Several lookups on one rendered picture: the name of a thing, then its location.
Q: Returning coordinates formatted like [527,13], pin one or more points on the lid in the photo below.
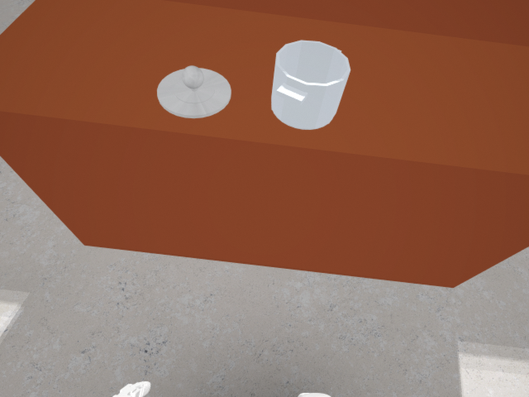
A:
[210,98]

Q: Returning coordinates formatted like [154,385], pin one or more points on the table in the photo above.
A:
[421,177]

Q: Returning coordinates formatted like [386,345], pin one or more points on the pot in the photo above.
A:
[309,80]

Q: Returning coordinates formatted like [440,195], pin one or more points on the knob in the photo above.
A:
[192,77]

